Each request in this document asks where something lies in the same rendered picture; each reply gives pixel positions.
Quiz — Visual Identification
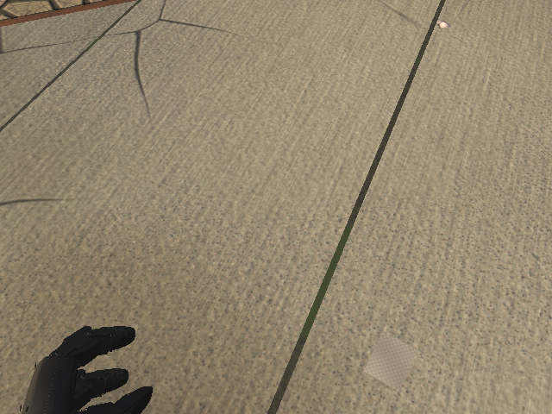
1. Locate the left robot hand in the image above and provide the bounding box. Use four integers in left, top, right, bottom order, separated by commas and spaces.
20, 326, 153, 414

